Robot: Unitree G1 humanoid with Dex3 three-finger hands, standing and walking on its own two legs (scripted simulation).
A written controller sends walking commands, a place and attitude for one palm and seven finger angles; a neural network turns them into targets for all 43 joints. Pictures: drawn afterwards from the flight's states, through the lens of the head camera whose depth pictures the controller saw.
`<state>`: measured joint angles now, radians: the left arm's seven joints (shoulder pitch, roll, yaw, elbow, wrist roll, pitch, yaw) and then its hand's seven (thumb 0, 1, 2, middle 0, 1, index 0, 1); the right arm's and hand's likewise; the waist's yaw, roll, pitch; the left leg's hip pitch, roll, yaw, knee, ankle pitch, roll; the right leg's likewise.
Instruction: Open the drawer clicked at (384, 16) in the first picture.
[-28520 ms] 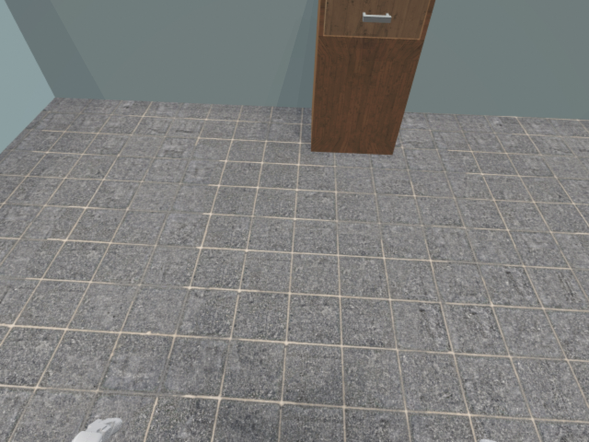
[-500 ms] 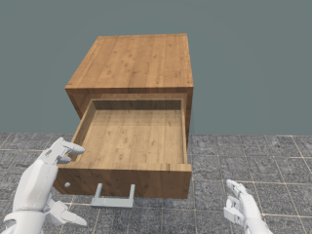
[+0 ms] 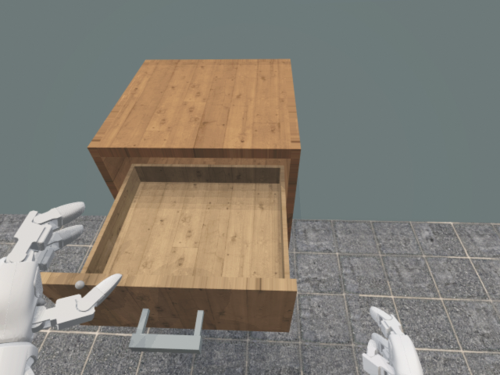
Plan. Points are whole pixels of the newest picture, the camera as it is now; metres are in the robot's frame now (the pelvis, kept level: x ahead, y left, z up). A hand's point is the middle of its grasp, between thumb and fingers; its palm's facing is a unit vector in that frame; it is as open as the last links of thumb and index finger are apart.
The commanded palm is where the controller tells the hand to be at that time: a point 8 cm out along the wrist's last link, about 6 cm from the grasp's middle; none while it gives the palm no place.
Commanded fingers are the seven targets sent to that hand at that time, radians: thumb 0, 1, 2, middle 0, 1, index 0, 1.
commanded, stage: draw the hand back to the body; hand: left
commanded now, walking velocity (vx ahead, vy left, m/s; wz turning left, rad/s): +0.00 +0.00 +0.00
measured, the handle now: (169, 329) +0.20 +0.17 -0.05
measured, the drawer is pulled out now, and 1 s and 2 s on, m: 0.30 0.30 0.30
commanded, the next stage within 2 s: step back with the hand held close in 0.42 s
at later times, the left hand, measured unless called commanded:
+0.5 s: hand (71, 285) +0.17 +0.23 +0.15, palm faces +0.40 -0.81 -0.42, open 7.5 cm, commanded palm +0.12 +0.27 +0.18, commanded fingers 0.00 0.90 0.90 -0.20 -0.30 -0.20 -0.30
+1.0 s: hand (30, 318) +0.14 +0.26 +0.15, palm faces +0.32 -0.80 -0.51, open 7.4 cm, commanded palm +0.07 +0.30 +0.18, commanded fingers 0.00 0.90 0.90 -0.20 -0.30 -0.20 -0.30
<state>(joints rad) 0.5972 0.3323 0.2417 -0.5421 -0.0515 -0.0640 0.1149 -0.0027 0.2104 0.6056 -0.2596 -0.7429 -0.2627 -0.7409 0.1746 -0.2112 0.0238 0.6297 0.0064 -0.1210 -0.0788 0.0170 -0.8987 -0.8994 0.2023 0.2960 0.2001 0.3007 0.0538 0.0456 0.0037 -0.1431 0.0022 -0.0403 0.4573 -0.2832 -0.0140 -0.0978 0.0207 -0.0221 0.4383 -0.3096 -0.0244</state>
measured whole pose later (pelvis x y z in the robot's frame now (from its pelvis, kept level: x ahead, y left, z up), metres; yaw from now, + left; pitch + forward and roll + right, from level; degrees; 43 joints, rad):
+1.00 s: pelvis -0.05 +0.01 -0.01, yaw +1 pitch +2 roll +0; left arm 0.68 0.43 0.38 -0.62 -0.07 -0.15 0.13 0.01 0.89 0.90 -0.21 -0.30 -0.22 -0.30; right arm 0.15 -0.21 -0.01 0.55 0.02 0.00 -0.08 0.02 -0.90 -0.90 0.20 0.30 0.20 0.30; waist 0.00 0.00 0.02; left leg -0.34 -0.02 -0.05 0.53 -0.23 0.00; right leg -0.30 -0.01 -0.04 0.53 -0.27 0.00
